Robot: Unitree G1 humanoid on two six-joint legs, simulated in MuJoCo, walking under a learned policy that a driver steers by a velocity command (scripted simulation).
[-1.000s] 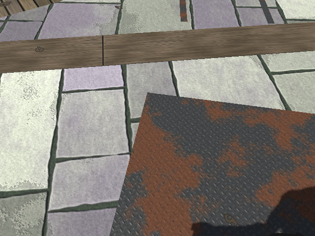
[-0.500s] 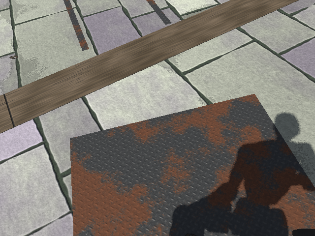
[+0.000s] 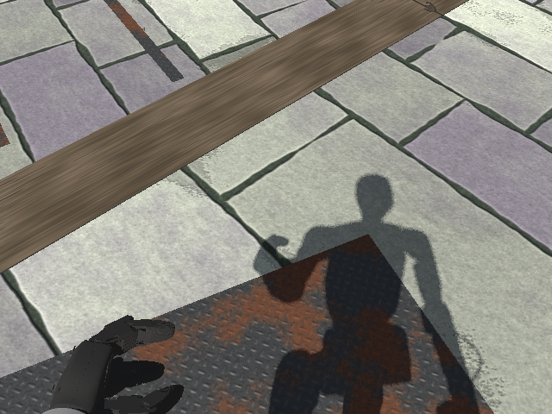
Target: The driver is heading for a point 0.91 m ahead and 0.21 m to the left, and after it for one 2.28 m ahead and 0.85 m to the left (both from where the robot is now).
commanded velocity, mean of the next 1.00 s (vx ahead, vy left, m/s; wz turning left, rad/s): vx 0.48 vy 0.00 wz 0.66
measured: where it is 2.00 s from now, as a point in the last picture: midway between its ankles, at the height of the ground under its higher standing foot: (33, 192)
